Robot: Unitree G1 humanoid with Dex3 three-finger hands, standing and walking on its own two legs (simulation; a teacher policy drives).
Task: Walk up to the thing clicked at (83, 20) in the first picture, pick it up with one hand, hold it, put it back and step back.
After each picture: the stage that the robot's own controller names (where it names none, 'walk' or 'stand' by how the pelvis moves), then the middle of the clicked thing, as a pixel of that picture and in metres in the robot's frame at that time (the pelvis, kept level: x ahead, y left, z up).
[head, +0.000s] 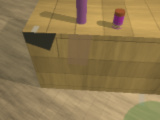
stand; (81, 4) +0.98 +0.01 +0.01
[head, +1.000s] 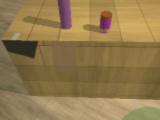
walk; (64, 8) +0.88 +0.15 +0.03
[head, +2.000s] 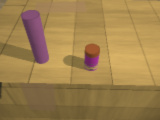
stand; (37, 39) +0.57 +0.24 +0.03
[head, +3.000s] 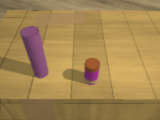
stand; (36, 54) +0.53 +0.22 +0.01
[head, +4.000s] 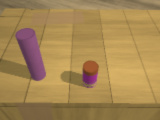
stand; (33, 57) +0.50 +0.22 +0.00
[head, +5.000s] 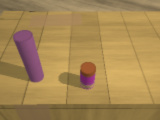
stand; (30, 59) +0.50 +0.24 +0.00
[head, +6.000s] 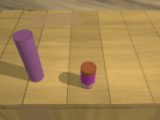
stand; (30, 58) +0.50 +0.24 +0.00
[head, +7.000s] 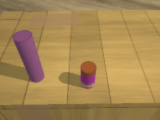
rise first; (30, 59) +0.50 +0.25 +0.01
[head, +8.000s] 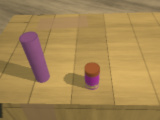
go down; (36, 59) +0.50 +0.24 +0.01
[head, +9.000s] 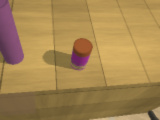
go down; (5, 34) +0.50 +0.22 +0.06
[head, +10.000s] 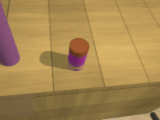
approach; out of the picture +0.49 +0.23 +0.07
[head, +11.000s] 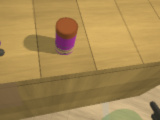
close in; out of the picture +0.51 +0.25 +0.11
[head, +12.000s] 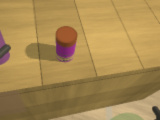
lift; out of the picture +0.49 +0.23 +0.10
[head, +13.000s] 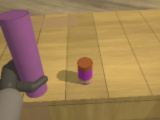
lift; (27, 58) +0.35 +0.17 +0.19
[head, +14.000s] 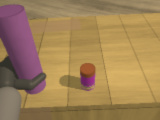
hold; (24, 55) +0.34 +0.17 +0.21
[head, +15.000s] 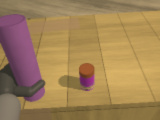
hold; (24, 63) +0.33 +0.17 +0.19
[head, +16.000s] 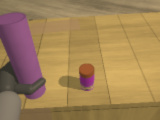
crouch; (24, 61) +0.34 +0.17 +0.19
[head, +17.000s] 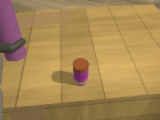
crouch; (4, 21) +0.46 +0.22 +0.23
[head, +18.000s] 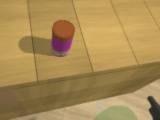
lower; out of the picture +0.52 +0.25 +0.09
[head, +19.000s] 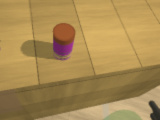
lower; out of the picture +0.51 +0.24 +0.10
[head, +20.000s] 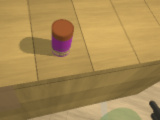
lower; out of the picture +0.52 +0.24 +0.10
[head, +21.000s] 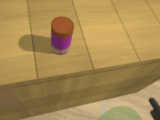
lower; out of the picture +0.53 +0.25 +0.11
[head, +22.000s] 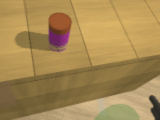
loosen; out of the picture +0.53 +0.25 +0.11
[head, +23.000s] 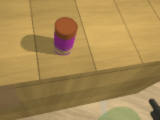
withdraw; out of the picture +0.51 +0.25 +0.11
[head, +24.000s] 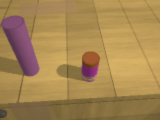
sink last; (23, 50) +0.49 +0.23 +0.06
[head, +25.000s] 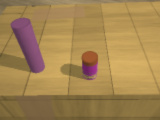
stand; (30, 48) +0.52 +0.26 +0.05
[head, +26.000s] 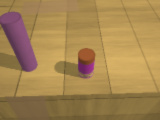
stand; (21, 45) +0.51 +0.25 +0.06
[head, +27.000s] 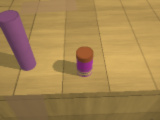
stand; (19, 44) +0.51 +0.26 +0.07
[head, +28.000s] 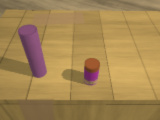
stand; (34, 53) +0.52 +0.23 +0.02
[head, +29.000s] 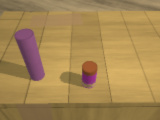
stand; (31, 57) +0.51 +0.23 +0.01
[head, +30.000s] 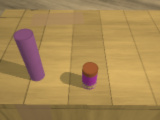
stand; (31, 57) +0.50 +0.23 +0.00
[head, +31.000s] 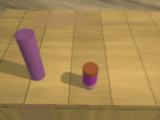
walk; (32, 57) +0.51 +0.23 +0.01
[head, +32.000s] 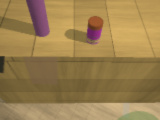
walk; (37, 11) +0.66 +0.20 +0.03
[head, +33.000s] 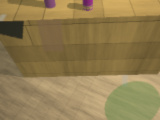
walk; out of the picture +1.00 +0.26 +0.03
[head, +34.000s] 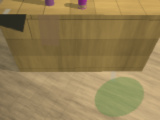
stand; out of the picture +1.17 +0.23 +0.02
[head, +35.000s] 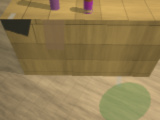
stand; out of the picture +1.13 +0.22 +0.00
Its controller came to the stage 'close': yes
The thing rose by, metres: 0.21
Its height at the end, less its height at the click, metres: +0.00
